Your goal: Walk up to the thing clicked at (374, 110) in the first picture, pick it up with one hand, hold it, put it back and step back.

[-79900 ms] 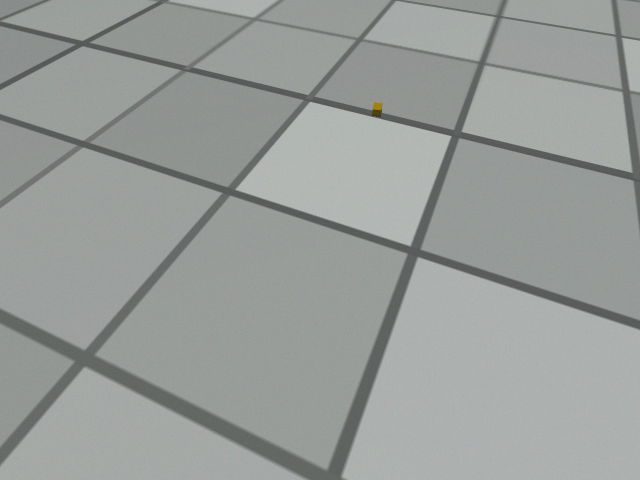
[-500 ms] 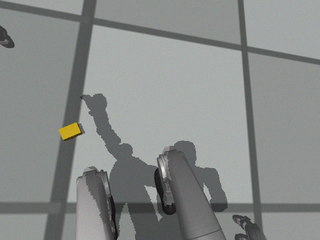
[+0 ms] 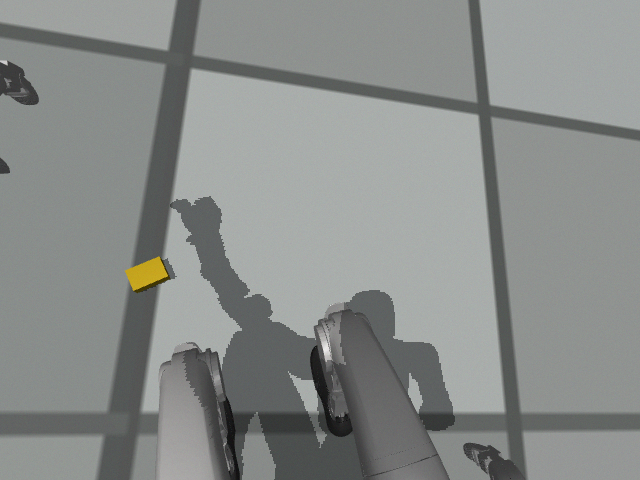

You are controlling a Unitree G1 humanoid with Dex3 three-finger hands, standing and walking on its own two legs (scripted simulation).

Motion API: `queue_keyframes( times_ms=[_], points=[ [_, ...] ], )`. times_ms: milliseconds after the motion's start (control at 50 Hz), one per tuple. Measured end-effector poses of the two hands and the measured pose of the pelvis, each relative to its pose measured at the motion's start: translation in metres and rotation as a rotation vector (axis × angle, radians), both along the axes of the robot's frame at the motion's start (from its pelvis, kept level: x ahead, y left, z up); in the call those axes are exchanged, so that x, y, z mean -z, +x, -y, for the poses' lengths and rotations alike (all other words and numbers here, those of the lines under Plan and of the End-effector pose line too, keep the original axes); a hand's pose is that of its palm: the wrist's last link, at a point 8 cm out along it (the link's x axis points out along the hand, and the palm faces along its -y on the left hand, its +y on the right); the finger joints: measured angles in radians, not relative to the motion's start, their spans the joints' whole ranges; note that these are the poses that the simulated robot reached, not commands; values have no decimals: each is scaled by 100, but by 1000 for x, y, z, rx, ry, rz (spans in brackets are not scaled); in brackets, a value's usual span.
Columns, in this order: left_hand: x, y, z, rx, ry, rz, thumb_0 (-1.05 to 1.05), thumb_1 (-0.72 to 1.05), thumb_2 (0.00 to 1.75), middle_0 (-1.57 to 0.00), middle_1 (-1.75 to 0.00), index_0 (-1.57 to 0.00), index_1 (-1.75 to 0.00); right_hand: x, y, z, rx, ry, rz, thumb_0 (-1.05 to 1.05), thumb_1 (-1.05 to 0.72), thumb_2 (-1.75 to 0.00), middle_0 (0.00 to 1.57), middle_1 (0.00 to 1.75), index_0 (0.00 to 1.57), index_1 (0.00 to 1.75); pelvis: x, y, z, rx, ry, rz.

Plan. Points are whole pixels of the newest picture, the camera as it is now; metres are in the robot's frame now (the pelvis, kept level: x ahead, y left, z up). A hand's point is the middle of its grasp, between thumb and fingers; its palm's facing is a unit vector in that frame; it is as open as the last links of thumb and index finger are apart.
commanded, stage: go down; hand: left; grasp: from above
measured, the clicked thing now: (148, 274) +0.47 +0.22 -0.52
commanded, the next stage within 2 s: withdraw in 0.94 s
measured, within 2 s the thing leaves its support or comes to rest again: neither
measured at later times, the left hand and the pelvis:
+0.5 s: hand out of the picture +0.54 +0.29 -0.04, palm faces -0.45 +0.01 -0.89, open 10.8 cm; pelvis +0.00 +0.01 +0.01, yaw +0 degrees
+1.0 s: hand out of the picture +0.54 +0.29 -0.03, palm faces -0.44 +0.00 -0.90, open 11.6 cm; pelvis +0.01 +0.01 +0.02, yaw +0 degrees
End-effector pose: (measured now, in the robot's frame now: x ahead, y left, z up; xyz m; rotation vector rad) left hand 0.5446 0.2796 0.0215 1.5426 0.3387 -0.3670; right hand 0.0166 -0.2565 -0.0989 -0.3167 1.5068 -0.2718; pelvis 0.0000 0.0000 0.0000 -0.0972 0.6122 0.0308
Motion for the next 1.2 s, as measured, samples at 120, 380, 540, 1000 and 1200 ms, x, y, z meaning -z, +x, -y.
queue_keyframes(
  times_ms=[120, 380, 540, 1000, 1200],
  points=[
    [-4, -1, -3, -7, 4, 3, 0, 12, 47, -67, -37, -65, -39, -7, 0, -3, 4, -1, 2, 0, -92, -90, 20, 30, 20, 30, -7, 0, -3, 0, -3, 6],
    [-9, 0, -6, -15, 6, -14, 0, 4, 54, -61, -43, -59, -45, -17, 0, -7, 8, -3, 4, 0, -92, -90, 21, 30, 20, 30, -15, 3, -6, 1, -7, 10],
    [3, -2, -6, -6, 10, -16, 0, 0, 56, -58, -46, -56, -48, -13, -1, -6, 4, -1, -1, 0, -92, -90, 21, 30, 20, 30, -10, 3, -6, 3, -6, 0],
    [-10, 1, -7, -15, 2, -6, 0, -10, 64, -48, -59, -47, -60, -16, 6, -7, 10, 8, 6, 0, -93, -90, 20, 30, 20, 30, -16, 6, -5, 2, -9, 6],
    [14, -12, -5, -16, -5, -46, 0, -13, 71, -41, -61, -40, -62, -15, 10, -4, -4, 8, 20, 0, -91, -90, 20, 30, 20, 30, -13, 8, -4, 2, -4, 3]
  ],
)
